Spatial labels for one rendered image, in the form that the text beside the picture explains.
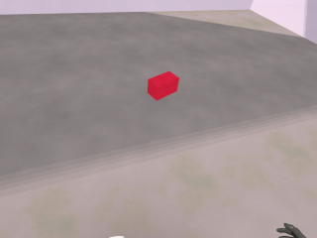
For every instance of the carton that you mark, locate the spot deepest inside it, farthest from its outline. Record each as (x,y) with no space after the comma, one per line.
(162,85)

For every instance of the right robot hand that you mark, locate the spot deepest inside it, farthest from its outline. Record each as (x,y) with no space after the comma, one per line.
(291,230)

